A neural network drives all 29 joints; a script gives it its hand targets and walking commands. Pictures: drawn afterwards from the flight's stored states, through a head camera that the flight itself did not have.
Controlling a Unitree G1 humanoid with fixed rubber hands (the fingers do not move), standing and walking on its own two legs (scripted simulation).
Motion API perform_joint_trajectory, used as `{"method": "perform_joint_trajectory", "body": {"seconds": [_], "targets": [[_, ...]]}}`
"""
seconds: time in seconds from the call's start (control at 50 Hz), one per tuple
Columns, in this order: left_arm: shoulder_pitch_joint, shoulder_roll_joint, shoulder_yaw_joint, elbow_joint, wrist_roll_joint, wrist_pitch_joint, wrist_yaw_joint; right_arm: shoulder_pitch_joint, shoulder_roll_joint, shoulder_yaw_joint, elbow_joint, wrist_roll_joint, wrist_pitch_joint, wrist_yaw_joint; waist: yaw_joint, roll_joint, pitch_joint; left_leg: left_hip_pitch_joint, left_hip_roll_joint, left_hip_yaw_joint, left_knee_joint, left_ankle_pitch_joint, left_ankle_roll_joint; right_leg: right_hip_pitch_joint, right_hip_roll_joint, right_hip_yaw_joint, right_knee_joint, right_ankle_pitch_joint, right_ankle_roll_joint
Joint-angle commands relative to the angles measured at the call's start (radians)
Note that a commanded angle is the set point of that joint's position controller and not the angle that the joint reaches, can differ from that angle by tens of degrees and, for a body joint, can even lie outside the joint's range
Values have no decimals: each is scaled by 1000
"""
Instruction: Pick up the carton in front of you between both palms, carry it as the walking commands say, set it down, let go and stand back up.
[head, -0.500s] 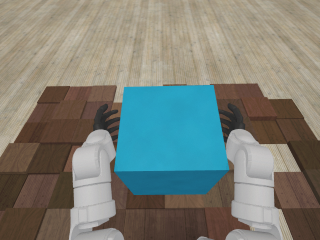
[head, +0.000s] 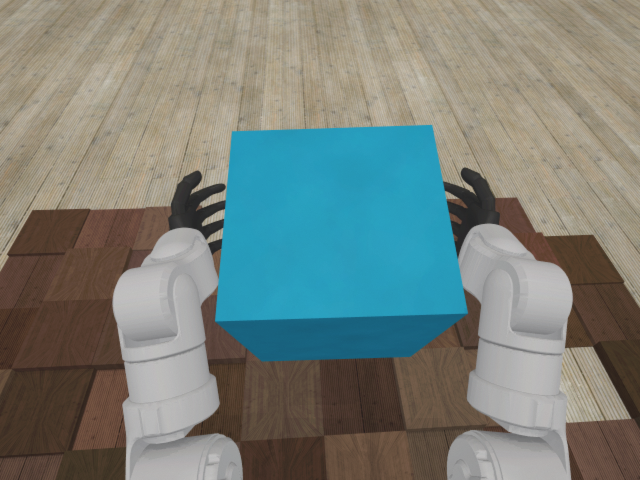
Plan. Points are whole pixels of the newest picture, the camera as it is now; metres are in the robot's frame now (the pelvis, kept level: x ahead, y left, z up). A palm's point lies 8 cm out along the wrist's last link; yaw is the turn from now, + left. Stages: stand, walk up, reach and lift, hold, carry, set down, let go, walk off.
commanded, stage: carry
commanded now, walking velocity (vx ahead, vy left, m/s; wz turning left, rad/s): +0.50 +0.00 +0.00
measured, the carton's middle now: (334, 260) +0.35 +0.00 +0.09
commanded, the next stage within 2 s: none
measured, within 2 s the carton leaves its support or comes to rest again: neither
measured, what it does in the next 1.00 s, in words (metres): walks ahead: right foot, then left foot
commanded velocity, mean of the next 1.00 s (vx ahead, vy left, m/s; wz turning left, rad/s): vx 0.50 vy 0.00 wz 0.00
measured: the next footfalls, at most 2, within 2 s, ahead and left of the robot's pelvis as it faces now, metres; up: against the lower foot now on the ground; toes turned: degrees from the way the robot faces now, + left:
right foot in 0.32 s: +0.39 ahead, -0.09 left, +0.00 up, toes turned -6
left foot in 0.78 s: +0.72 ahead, +0.08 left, -0.01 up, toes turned +8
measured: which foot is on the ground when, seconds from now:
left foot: down 0.00-0.34, up 0.36-0.76, down 0.78-1.00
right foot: up 0.00-0.30, down 0.32-0.80, up 0.82-1.00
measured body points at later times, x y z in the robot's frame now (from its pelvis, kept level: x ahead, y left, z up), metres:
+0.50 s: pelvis +0.34 -0.03 +0.02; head +0.37 -0.04 +0.47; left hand +0.66 +0.15 +0.09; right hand +0.68 -0.16 +0.08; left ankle +0.26 +0.08 -0.64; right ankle +0.36 -0.08 -0.72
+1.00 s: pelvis +0.69 +0.01 +0.01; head +0.69 +0.01 +0.46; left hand +0.96 +0.15 +0.08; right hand +0.95 -0.16 +0.08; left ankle +0.68 +0.07 -0.73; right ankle +0.69 -0.13 -0.67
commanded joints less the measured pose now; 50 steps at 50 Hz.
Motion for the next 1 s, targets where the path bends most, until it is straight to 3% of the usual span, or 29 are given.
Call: {"method": "perform_joint_trajectory", "body": {"seconds": [0.0,0.04,0.1,0.18,0.24,0.28,0.3,0.32,0.34,0.36,0.4,0.42,0.46,0.54,0.66,0.7,0.74,0.76,0.78,0.8,0.82,0.84,0.86,0.88,0.92,0.98], "targets": [[-572,-650,-544,-111,-151,-7,-12,-573,571,535,-156,168,0,18,-20,101,-411,550,313,-427,-183,349,129,-332,-53,39,18,89,-11],[-526,-676,-551,-78,-121,-16,-22,-537,606,559,-141,157,-9,30,-19,121,-405,533,284,-359,-215,301,123,-334,-48,9,-65,114,0],[-470,-704,-557,-7,-67,-32,-38,-493,652,591,-75,136,-25,53,-31,119,-354,534,252,-270,-249,369,122,-353,-41,-31,-274,152,11],[-449,-747,-559,69,-10,-69,-56,-507,710,622,-7,121,-66,77,-35,153,-287,493,194,-154,-251,573,78,-207,16,-131,-560,306,-13],[-473,-772,-571,78,-12,-101,-70,-521,751,636,30,104,-100,76,9,182,-310,462,214,-119,-174,727,41,-27,6,-109,-650,427,-50],[-452,-767,-571,124,-11,-121,-73,-501,752,632,60,77,-115,70,39,98,-345,478,143,-12,28,931,-12,154,90,-204,-785,459,-54],[-420,-761,-560,151,-4,-129,-74,-484,739,624,85,59,-122,62,78,56,-398,351,113,14,219,821,-40,390,70,-192,-829,474,-57],[-371,-752,-545,186,6,-136,-76,-485,730,611,102,36,-126,51,99,-67,-438,102,58,-21,422,366,-51,611,-129,71,-772,517,-67],[-394,-731,-551,190,-11,-145,-71,-437,733,599,123,21,-127,46,76,-287,-481,-183,-80,-58,663,-120,-73,762,-332,484,-857,494,-214],[-386,-768,-563,194,-31,-154,-73,-458,734,588,120,21,-132,41,80,-246,-486,-258,-33,-138,773,-117,-45,751,-339,505,-863,451,-248],[-459,-837,-595,149,-74,-178,-88,-488,789,582,122,26,-149,43,75,-71,-411,-288,17,-138,720,-54,-42,634,-303,373,-866,598,-229],[-497,-863,-616,126,-93,-190,-96,-483,804,575,130,22,-159,45,67,-22,-387,-274,43,-135,643,-24,-52,579,-287,318,-886,599,-206],[-524,-883,-648,100,-115,-214,-105,-460,816,573,142,9,-182,48,58,-45,-385,-234,59,-117,511,6,-67,538,-263,239,-911,628,-181],[-470,-835,-662,76,-120,-236,-100,-401,774,579,125,-3,-210,38,72,-89,-373,-275,44,-59,322,86,-73,587,-226,137,-904,734,-191],[-289,-762,-657,15,-105,-200,-84,-280,705,614,11,31,-176,40,92,-99,-271,-160,-14,52,-64,400,-73,590,-127,-25,-892,941,-126],[-214,-741,-657,-15,-95,-175,-80,-222,686,629,-32,46,-149,46,70,-118,-269,-20,-29,74,-149,470,-51,565,-127,-57,-839,1018,-98],[-162,-726,-663,-52,-86,-144,-78,-144,667,636,-60,53,-121,51,6,-85,-337,283,-50,116,-203,501,-37,459,-96,-140,-626,1025,-46],[-145,-722,-665,-65,-88,-128,-78,-112,652,637,-82,58,-105,54,-14,-28,-386,502,62,-3,-161,529,-25,285,-75,-142,-445,765,-16],[-133,-720,-671,-95,-95,-109,-76,-116,656,643,-93,71,-90,53,-2,194,-469,787,352,-387,-54,799,97,-11,2,-89,-167,167,14],[-85,-702,-676,-128,-112,-91,-78,-76,659,652,-95,95,-80,49,-7,287,-506,843,433,-645,-154,570,235,-230,93,-17,83,-82,19],[-73,-717,-694,-163,-122,-83,-79,-17,689,663,-124,108,-71,55,-4,196,-452,771,408,-607,-202,423,227,-317,23,53,126,-44,-6],[-71,-743,-693,-190,-119,-79,-84,-22,738,683,-157,117,-67,67,-2,94,-425,697,381,-537,-223,418,185,-314,-24,64,69,13,-15],[-51,-781,-701,-212,-116,-77,-92,-34,780,707,-199,132,-66,81,7,29,-366,592,358,-452,-257,450,145,-281,-57,49,-22,62,-7],[-19,-820,-704,-228,-119,-76,-101,-42,803,724,-242,145,-64,91,12,34,-351,509,343,-392,-290,393,122,-226,-79,50,-113,88,2],[52,-854,-710,-275,-109,-79,-112,-8,830,745,-304,162,-62,107,16,69,-334,417,308,-284,-330,353,95,-147,-72,3,-236,119,16],[162,-866,-734,-337,-103,-77,-123,98,826,771,-374,176,-57,127,13,105,-289,429,274,-185,-363,386,89,-179,-81,-40,-419,244,38]]}}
